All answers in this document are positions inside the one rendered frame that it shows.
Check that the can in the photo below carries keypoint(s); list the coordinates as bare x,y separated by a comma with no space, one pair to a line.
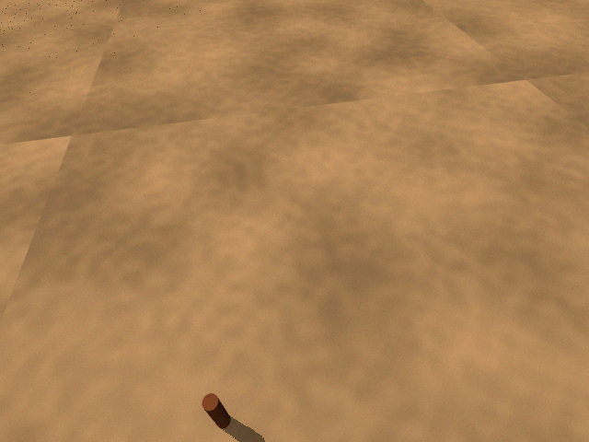
216,410

